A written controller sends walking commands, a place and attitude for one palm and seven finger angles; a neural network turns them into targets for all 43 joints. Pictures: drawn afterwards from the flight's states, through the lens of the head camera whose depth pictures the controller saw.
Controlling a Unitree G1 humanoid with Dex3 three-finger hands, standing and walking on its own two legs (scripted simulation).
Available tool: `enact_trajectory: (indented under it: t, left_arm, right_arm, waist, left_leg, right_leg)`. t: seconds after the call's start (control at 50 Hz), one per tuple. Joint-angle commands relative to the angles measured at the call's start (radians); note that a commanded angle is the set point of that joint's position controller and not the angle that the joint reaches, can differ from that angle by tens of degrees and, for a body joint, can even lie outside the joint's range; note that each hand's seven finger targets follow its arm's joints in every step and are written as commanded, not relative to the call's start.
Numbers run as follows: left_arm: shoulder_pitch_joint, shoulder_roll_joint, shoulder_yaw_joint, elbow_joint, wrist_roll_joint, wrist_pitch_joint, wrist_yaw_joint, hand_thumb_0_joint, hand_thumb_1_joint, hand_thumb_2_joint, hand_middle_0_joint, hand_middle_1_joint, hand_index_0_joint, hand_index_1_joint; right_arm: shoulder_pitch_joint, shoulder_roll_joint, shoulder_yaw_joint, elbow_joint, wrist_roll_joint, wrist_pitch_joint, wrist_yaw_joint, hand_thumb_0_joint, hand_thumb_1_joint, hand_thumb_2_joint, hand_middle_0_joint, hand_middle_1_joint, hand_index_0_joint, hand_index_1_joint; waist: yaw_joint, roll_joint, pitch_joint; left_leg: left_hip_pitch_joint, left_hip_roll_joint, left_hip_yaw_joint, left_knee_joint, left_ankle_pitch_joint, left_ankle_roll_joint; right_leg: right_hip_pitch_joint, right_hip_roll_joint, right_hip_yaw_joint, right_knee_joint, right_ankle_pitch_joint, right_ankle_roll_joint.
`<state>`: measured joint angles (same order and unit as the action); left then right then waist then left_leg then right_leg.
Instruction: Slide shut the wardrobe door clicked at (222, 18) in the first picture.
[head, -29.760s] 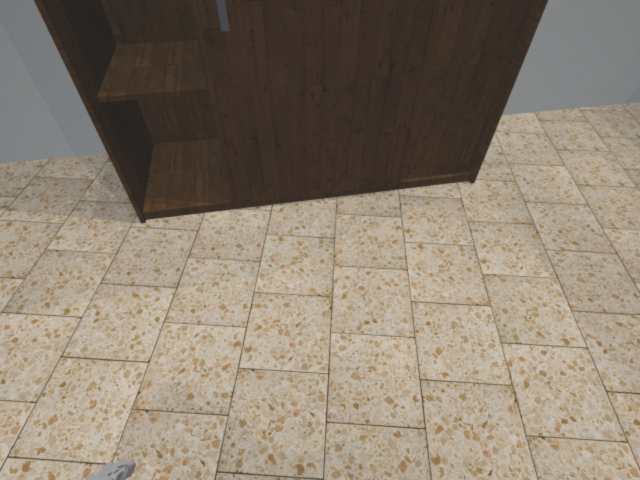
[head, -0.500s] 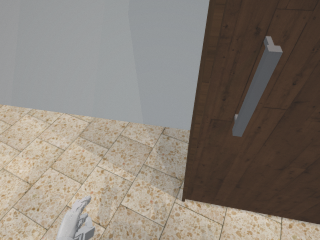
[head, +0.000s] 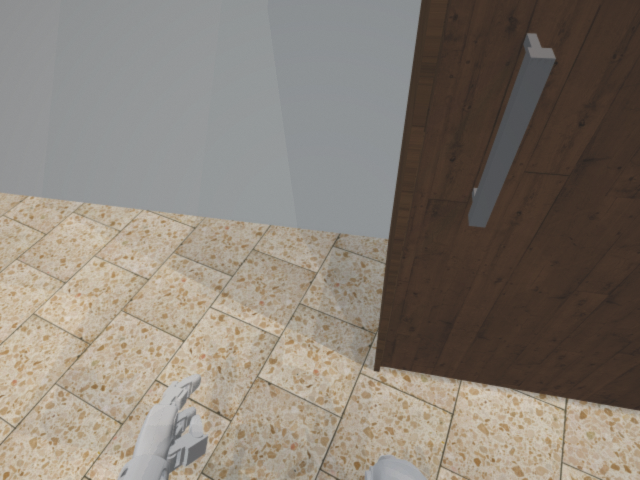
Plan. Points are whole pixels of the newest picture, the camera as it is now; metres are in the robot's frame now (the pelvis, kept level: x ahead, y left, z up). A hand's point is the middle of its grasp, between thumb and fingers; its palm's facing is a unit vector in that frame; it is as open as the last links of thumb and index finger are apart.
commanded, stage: step back with the hand held close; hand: right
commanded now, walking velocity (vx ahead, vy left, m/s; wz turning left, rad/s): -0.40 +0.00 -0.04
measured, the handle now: (500, 142) +0.50 -0.23 +0.16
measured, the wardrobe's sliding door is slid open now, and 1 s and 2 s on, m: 0.00 0.00 0.00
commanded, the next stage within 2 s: stop stepping back and stand still in 0.08 s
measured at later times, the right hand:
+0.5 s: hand out of the picture +0.07 -0.29 +0.18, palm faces +0.53 +0.78 -0.34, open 7.4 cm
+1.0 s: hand out of the picture +0.04 -0.29 +0.17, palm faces +0.54 +0.78 -0.33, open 7.4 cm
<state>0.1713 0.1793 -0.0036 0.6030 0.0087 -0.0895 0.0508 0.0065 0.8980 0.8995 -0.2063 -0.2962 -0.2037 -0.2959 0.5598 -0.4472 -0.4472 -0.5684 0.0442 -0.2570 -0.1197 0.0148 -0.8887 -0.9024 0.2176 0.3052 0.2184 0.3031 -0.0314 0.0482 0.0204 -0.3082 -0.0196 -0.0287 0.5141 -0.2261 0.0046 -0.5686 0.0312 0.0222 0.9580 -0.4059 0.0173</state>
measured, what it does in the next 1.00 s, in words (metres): walks backwards: right foot, then left foot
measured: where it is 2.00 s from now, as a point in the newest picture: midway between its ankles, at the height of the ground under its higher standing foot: outside the picture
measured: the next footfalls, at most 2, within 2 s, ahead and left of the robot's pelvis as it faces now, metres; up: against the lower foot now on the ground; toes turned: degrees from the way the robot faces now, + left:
right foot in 0.14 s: +0.00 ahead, -0.15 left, +0.00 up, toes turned -4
left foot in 0.36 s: -0.02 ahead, +0.10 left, +0.00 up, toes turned +1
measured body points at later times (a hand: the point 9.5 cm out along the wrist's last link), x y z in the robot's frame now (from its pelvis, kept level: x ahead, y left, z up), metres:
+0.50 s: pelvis -0.12 -0.01 +0.00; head -0.15 -0.03 +0.45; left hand +0.03 +0.21 -0.09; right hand +0.03 -0.33 +0.19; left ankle -0.07 +0.10 -0.73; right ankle -0.12 -0.12 -0.69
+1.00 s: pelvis -0.14 -0.02 -0.01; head -0.17 -0.04 +0.44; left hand +0.01 +0.23 -0.08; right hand +0.00 -0.33 +0.19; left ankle -0.12 +0.10 -0.73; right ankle -0.12 -0.13 -0.73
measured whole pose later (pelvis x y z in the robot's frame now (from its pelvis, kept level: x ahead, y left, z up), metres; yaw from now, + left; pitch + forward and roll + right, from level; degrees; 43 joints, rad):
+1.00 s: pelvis -0.14 -0.02 -0.01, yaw -3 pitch -2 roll +2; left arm 0.28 0.22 0.00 0.67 0.01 -0.10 0.07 0.01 0.90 0.90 -0.20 -0.30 -0.20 -0.30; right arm 0.47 -0.35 -0.40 -0.48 0.02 -0.20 -0.15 0.02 -0.89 -0.90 0.21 0.30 0.21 0.30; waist -0.01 0.03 -0.04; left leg -0.26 0.00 0.08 0.59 -0.30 0.03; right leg -0.31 -0.05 -0.02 0.64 -0.35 -0.04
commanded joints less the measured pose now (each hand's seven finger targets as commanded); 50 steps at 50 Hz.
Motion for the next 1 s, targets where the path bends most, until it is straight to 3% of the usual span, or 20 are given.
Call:
enact_trajectory:
  t: [0.0,0.08,0.14,0.18,0.24,0.32,0.38,0.4,0.5,0.52,0.54,0.58,0.64,0.72,0.76,0.78,0.82,0.88,0.94,0.98]
  left_arm:
    - [-0.081,0.088,0.021,-0.141,0.011,-0.038,0.029,0.0,0.9,0.9,-0.2,-0.3,-0.2,-0.3]
    - [-0.018,0.124,0.042,-0.133,0.007,-0.051,0.043,0.0,0.9,0.9,-0.2,-0.3,-0.2,-0.3]
    - [-0.002,0.159,0.085,-0.17,-0.012,-0.078,0.027,0.0,0.9,0.9,-0.2,-0.3,-0.2,-0.3]
    - [-0.016,0.143,0.076,-0.143,0.024,-0.109,0.018,0.0,0.9,0.9,-0.2,-0.3,-0.2,-0.3]
    - [0.012,0.153,0.082,-0.134,-0.009,-0.122,-0.012,0.0,0.9,0.9,-0.2,-0.3,-0.2,-0.3]
    - [0.001,0.15,0.057,-0.133,-0.012,-0.086,0.0,0.0,0.9,0.9,-0.2,-0.3,-0.2,-0.3]
    - [0.005,0.152,0.071,-0.112,-0.016,-0.064,0.009,0.0,0.9,0.9,-0.2,-0.3,-0.2,-0.3]
    - [0.01,0.15,0.066,-0.093,-0.015,-0.058,0.011,0.0,0.9,0.9,-0.2,-0.3,-0.2,-0.3]
    - [-0.008,0.135,0.025,-0.089,0.001,-0.071,0.034,0.0,0.9,0.9,-0.2,-0.3,-0.2,-0.3]
    - [-0.003,0.158,0.037,-0.115,-0.007,-0.085,0.04,0.0,0.9,0.9,-0.2,-0.3,-0.2,-0.3]
    - [-0.004,0.184,0.051,-0.131,-0.001,-0.089,0.035,0.0,0.9,0.9,-0.2,-0.3,-0.2,-0.3]
    - [-0.011,0.131,0.05,-0.113,-0.002,-0.094,0.011,0.0,0.9,0.9,-0.2,-0.3,-0.2,-0.3]
    - [-0.042,0.128,0.039,-0.099,-0.004,-0.099,-0.013,0.0,0.9,0.9,-0.2,-0.3,-0.2,-0.3]
    - [-0.005,0.154,0.046,-0.119,-0.001,-0.062,0.006,0.0,0.9,0.9,-0.2,-0.3,-0.2,-0.3]
    - [0.003,0.156,0.054,-0.116,0.0,-0.048,0.013,0.0,0.9,0.9,-0.2,-0.3,-0.2,-0.3]
    - [0.013,0.147,0.061,-0.122,-0.005,-0.038,0.01,0.0,0.9,0.9,-0.2,-0.3,-0.2,-0.3]
    - [0.002,0.151,0.065,-0.116,-0.011,-0.053,0.004,0.0,0.9,0.9,-0.2,-0.3,-0.2,-0.3]
    - [-0.011,0.136,0.048,-0.098,-0.006,-0.056,0.015,0.0,0.9,0.9,-0.2,-0.3,-0.2,-0.3]
    - [-0.026,0.127,0.034,-0.087,0.007,-0.074,0.04,0.0,0.9,0.9,-0.2,-0.3,-0.2,-0.3]
    - [-0.024,0.166,0.045,-0.111,0.006,-0.093,0.041,0.0,0.9,0.9,-0.2,-0.3,-0.2,-0.3]
  right_arm:
    - [-0.105,-0.157,-0.116,-0.099,-0.015,-0.027,-0.065,0.0,-0.9,-0.9,0.2,0.3,0.2,0.3]
    - [-0.117,-0.153,-0.097,-0.187,-0.024,-0.038,-0.071,0.0,-0.9,-0.9,0.2,0.3,0.2,0.3]
    - [-0.035,-0.163,-0.132,-0.226,-0.005,-0.07,-0.055,0.0,-0.9,-0.9,0.2,0.3,0.2,0.3]
    - [-0.054,-0.179,-0.168,-0.311,0.003,-0.079,-0.048,0.0,-0.9,-0.9,0.2,0.3,0.2,0.3]
    - [-0.014,-0.129,-0.141,-0.283,0.002,-0.057,-0.052,0.0,-0.9,-0.9,0.2,0.3,0.2,0.3]
    - [-0.041,-0.131,-0.124,-0.08,-0.018,-0.004,-0.044,0.0,-0.9,-0.9,0.2,0.3,0.2,0.3]
    - [-0.19,-0.135,-0.08,-0.037,-0.011,0.021,-0.037,0.0,-0.9,-0.9,0.2,0.3,0.2,0.3]
    - [-0.195,-0.113,-0.051,-0.018,-0.007,0.03,-0.036,0.0,-0.9,-0.9,0.2,0.3,0.2,0.3]
    - [-0.264,-0.119,-0.026,-0.098,-0.026,0.04,-0.059,0.0,-0.9,-0.9,0.2,0.3,0.2,0.3]
    - [-0.269,-0.125,-0.022,-0.158,-0.022,0.033,-0.064,0.0,-0.9,-0.9,0.2,0.3,0.2,0.3]
    - [-0.285,-0.145,-0.044,-0.218,-0.027,0.017,-0.071,0.0,-0.9,-0.9,0.2,0.3,0.2,0.3]
    - [-0.213,-0.155,-0.08,-0.138,-0.033,0.016,-0.057,0.0,-0.9,-0.9,0.2,0.3,0.2,0.3]
    - [-0.171,-0.146,-0.078,-0.174,-0.047,0.0,-0.049,0.0,-0.9,-0.9,0.2,0.3,0.2,0.3]
    - [-0.072,-0.104,-0.062,-0.061,-0.037,0.017,-0.041,0.0,-0.9,-0.9,0.2,0.3,0.2,0.3]
    - [-0.115,-0.119,-0.067,-0.016,-0.047,0.018,-0.035,0.0,-0.9,-0.9,0.2,0.3,0.2,0.3]
    - [-0.146,-0.143,-0.078,-0.016,-0.042,0.016,-0.032,0.0,-0.9,-0.9,0.2,0.3,0.2,0.3]
    - [-0.306,-0.161,-0.084,-0.096,-0.025,-0.009,-0.037,0.0,-0.9,-0.9,0.2,0.3,0.2,0.3]
    - [-0.229,-0.114,-0.04,-0.085,-0.022,0.0,-0.037,0.0,-0.9,-0.9,0.2,0.3,0.2,0.3]
    - [-0.237,-0.122,-0.037,-0.127,-0.029,-0.01,-0.053,0.0,-0.9,-0.9,0.2,0.3,0.2,0.3]
    - [-0.248,-0.133,-0.058,-0.2,-0.03,-0.031,-0.06,0.0,-0.9,-0.9,0.2,0.3,0.2,0.3]
  waist:
    - [0.025,0.09,-0.097]
    - [0.041,-0.005,-0.178]
    - [0.012,-0.252,-0.251]
    - [0.027,-0.379,-0.185]
    - [0.021,-0.286,-0.164]
    - [0.028,-0.14,-0.056]
    - [0.035,0.23,-0.028]
    - [0.053,0.239,0.0]
    - [0.068,-0.015,-0.037]
    - [0.067,-0.159,-0.043]
    - [0.05,-0.399,-0.047]
    - [0.063,-0.351,-0.008]
    - [0.036,-0.231,0.073]
    - [0.028,-0.289,-0.009]
    - [0.018,-0.103,-0.016]
    - [0.027,0.118,-0.022]
    - [0.044,0.163,-0.089]
    - [0.055,0.065,0.023]
    - [0.056,-0.072,-0.014]
    - [0.041,-0.336,-0.02]
  left_leg:
    - [0.006,0.314,-0.167,-0.139,0.503,0.148]
    - [0.133,0.229,-0.08,0.033,0.554,0.063]
    - [-0.073,0.023,0.025,0.328,-0.079,-0.015]
    - [-0.107,0.02,-0.018,0.519,-0.283,-0.024]
    - [-0.04,0.015,0.052,0.242,-0.234,-0.021]
    - [0.245,0.021,0.074,-0.113,-0.137,0.005]
    - [-0.19,0.345,-0.4,-0.425,-0.597,0.183]
    - [-0.244,0.34,-0.357,-0.405,-0.552,0.187]
    - [-0.184,0.176,-0.043,-0.143,-0.46,0.096]
    - [-0.111,0.12,0.004,0.048,-0.359,0.077]
    - [-0.181,-0.019,0.091,0.339,-0.293,0.023]
    - [-0.225,-0.026,0.03,0.677,-0.252,-0.002]
    - [-0.183,0.044,0.028,0.475,-0.18,0.009]
    - [0.247,-0.031,0.168,0.057,-0.184,0.022]
    - [0.328,0.045,0.032,-0.123,-0.232,0.068]
    - [0.285,0.227,-0.288,-0.267,-0.328,0.157]
    - [0.181,0.407,-0.486,-0.349,-0.312,0.248]
    - [-0.153,0.31,-0.231,-0.297,-0.383,0.191]
    - [-0.173,0.195,-0.071,-0.15,-0.392,0.115]
    - [-0.141,0.038,0.024,0.121,-0.247,0.027]
  right_leg:
    - [0.134,-0.063,0.012,-0.03,-0.077,0.0]
    - [0.302,-0.049,-0.066,-0.595,0.237,-0.016]
    - [0.49,-0.334,0.109,-0.547,0.951,-0.134]
    - [0.343,-0.373,0.216,-0.592,0.775,-0.199]
    - [0.36,-0.291,0.105,-0.54,0.519,-0.14]
    - [0.062,-0.143,0.013,-0.52,-0.242,-0.066]
    - [0.208,0.005,-0.028,0.106,-0.094,-0.023]
    - [0.221,-0.017,-0.001,0.183,-0.037,-0.029]
    - [0.387,-0.032,-0.071,-0.442,-0.025,-0.072]
    - [0.386,-0.07,-0.009,-0.642,-0.018,-0.082]
    - [0.417,-0.248,0.283,-0.758,-0.065,-0.15]
    - [0.258,-0.331,0.467,-0.826,-0.166,-0.232]
    - [0.173,-0.302,0.31,-0.77,-0.169,-0.217]
    - [0.015,-0.198,0.108,-0.679,-0.278,-0.129]
    - [-0.06,-0.101,0.019,-0.372,-0.214,-0.097]
    - [-0.102,-0.023,-0.049,-0.081,-0.116,-0.069]
    - [-0.075,-0.04,0.006,0.202,-0.065,-0.039]
    - [0.198,-0.118,0.018,-0.062,0.032,-0.054]
    - [0.431,-0.056,-0.075,-0.443,0.08,-0.055]
    - [0.395,-0.234,0.242,-0.669,-0.013,-0.132]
